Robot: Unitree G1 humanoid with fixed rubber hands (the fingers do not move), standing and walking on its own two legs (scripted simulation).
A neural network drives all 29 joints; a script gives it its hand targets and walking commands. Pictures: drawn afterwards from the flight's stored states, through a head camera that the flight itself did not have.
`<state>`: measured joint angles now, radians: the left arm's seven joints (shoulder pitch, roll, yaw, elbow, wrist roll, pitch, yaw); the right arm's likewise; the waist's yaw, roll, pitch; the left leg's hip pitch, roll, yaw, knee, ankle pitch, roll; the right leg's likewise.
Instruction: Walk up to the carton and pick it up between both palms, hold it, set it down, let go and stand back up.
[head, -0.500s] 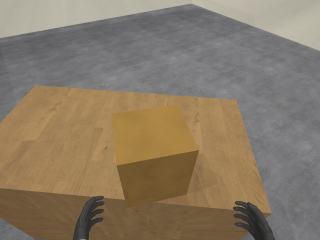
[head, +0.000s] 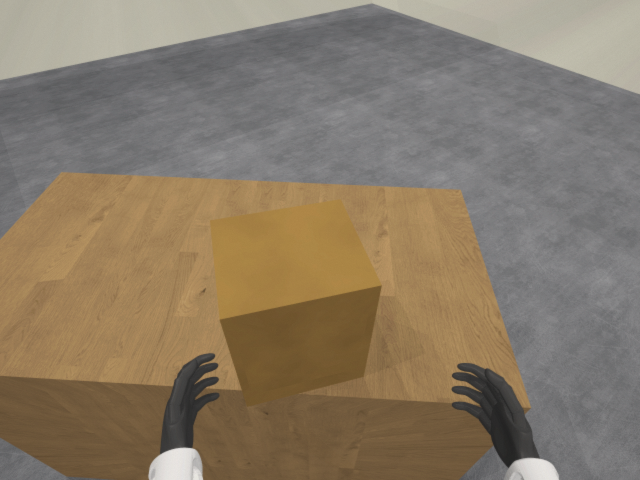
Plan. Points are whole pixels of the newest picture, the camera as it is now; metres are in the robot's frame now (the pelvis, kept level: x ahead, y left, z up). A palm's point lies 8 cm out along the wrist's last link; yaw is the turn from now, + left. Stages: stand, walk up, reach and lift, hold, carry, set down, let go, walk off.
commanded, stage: reach and lift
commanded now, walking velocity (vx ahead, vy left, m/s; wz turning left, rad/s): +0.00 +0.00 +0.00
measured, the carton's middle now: (293, 304) +0.36 +0.10 -0.01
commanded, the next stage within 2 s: none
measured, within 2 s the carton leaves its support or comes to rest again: neither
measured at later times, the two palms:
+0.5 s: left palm (170, 362) +0.23 +0.22 +0.05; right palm (491, 355) +0.27 -0.16 +0.04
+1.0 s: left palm (161, 298) +0.28 +0.24 +0.11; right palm (474, 275) +0.35 -0.14 +0.10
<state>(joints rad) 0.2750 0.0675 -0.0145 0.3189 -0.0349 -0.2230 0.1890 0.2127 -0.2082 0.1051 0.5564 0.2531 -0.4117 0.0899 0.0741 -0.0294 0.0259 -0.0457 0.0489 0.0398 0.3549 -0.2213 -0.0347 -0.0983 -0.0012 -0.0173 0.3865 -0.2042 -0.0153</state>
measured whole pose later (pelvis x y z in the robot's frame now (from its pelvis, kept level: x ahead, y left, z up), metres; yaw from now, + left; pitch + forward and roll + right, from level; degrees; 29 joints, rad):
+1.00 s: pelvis +0.00 +0.00 +0.00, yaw +0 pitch -2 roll +0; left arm -0.19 0.09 0.18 -0.11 -0.06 0.58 0.12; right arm -0.34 -0.28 0.10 0.30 0.36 0.19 -0.10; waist 0.10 0.00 0.06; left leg -0.09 0.06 0.03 0.32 -0.19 -0.04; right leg -0.12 0.01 -0.03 0.30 -0.15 -0.02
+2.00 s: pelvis +0.00 -0.01 +0.00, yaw +3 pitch +3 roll -1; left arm -0.46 0.05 0.25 0.49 0.03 0.18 0.08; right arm -0.67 -0.13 0.01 0.87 0.16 -0.03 -0.11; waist 0.15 0.01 0.02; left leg -0.22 0.07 -0.02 0.37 -0.19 -0.06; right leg -0.20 0.02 -0.07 0.30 -0.14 -0.02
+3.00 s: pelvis +0.00 +0.00 +0.00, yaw +3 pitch +8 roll -1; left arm -0.54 -0.12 0.47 0.81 0.31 -0.26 0.11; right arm -0.70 0.07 -0.39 1.12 -0.33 -0.36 -0.07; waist 0.12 -0.01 -0.05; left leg -0.32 0.05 -0.03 0.36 -0.17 -0.04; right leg -0.28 0.01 -0.08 0.25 -0.11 -0.01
